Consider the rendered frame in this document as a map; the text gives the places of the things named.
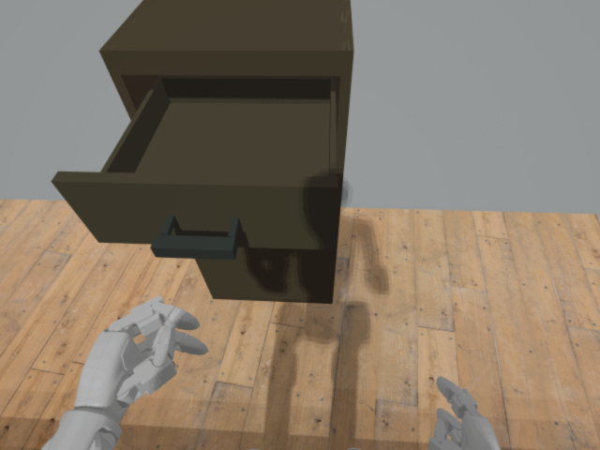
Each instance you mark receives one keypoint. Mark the drawer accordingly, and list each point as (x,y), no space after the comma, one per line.
(206,149)

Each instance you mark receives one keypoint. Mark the robot left forearm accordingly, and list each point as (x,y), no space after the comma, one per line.
(85,429)

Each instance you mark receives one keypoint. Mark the robot right hand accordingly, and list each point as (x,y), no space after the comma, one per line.
(474,433)

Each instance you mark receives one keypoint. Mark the cabinet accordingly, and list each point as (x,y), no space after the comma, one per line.
(284,38)

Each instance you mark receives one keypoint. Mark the handle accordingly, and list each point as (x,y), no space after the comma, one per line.
(166,245)

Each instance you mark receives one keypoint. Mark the robot left hand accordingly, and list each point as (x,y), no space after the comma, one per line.
(105,384)

